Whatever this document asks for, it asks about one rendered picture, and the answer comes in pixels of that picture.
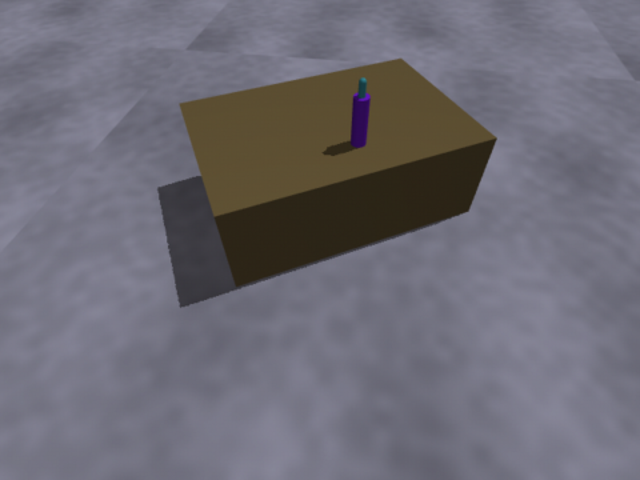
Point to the bottle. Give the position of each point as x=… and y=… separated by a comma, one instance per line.
x=360, y=114

